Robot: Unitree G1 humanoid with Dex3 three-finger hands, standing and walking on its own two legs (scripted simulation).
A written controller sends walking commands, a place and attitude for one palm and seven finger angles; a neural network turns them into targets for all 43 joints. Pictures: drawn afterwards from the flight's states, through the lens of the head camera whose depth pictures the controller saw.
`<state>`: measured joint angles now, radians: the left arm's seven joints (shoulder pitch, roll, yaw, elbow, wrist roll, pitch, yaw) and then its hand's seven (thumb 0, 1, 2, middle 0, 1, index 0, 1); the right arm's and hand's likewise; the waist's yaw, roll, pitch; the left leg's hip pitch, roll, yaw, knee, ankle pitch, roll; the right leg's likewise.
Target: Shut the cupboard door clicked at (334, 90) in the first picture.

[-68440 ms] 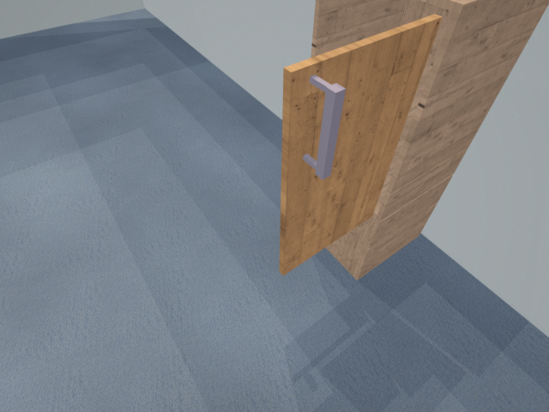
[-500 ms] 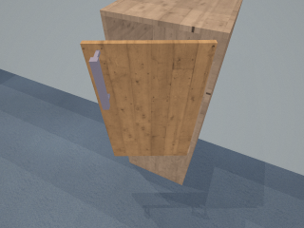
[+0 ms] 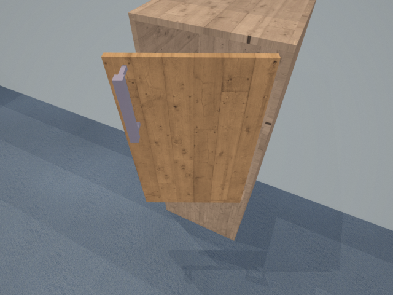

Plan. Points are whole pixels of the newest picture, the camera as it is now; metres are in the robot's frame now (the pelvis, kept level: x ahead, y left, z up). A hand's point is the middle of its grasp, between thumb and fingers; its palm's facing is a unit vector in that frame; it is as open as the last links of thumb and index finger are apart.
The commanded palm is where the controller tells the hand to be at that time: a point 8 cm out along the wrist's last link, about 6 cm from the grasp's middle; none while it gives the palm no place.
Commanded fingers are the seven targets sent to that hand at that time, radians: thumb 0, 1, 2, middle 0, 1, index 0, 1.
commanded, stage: look again from close up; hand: left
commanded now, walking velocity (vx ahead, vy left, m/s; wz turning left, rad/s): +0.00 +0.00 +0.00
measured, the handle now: (129, 106) +0.47 +0.18 +0.14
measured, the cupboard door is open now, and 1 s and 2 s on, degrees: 25 25 25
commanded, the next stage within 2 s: raise the hand and make a fist in 0.30 s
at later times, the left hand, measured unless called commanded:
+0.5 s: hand out of the picture +0.07 +0.19 -0.12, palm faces +0.20 -0.95 -0.23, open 7.2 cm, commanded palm +0.09 +0.22 -0.06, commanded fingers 0.00 0.90 0.90 -0.29 -0.40 -0.29 -0.40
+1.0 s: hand (89, 286) +0.14 +0.19 +0.02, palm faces +0.15 -0.99 -0.05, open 5.3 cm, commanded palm +0.12 +0.24 +0.01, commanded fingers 0.00 0.90 0.90 -0.75 -0.90 -0.75 -0.90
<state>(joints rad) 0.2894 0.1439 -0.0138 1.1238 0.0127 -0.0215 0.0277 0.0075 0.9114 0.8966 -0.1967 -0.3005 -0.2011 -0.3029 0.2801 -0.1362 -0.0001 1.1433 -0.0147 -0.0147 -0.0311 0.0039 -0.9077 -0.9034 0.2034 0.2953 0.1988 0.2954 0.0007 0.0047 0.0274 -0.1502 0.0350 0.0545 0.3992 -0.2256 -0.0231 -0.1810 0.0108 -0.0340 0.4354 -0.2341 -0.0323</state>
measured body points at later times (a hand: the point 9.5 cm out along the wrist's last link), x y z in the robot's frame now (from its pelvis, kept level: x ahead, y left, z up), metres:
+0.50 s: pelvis +0.00 +0.00 -0.01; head +0.00 -0.01 +0.44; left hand +0.06 +0.24 -0.10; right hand +0.02 -0.23 -0.16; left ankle -0.01 +0.13 -0.74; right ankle +0.00 -0.10 -0.74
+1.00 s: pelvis -0.03 +0.01 -0.08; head +0.01 +0.02 +0.37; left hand +0.12 +0.25 +0.03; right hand +0.23 -0.17 -0.12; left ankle -0.01 +0.13 -0.74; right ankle +0.00 -0.10 -0.74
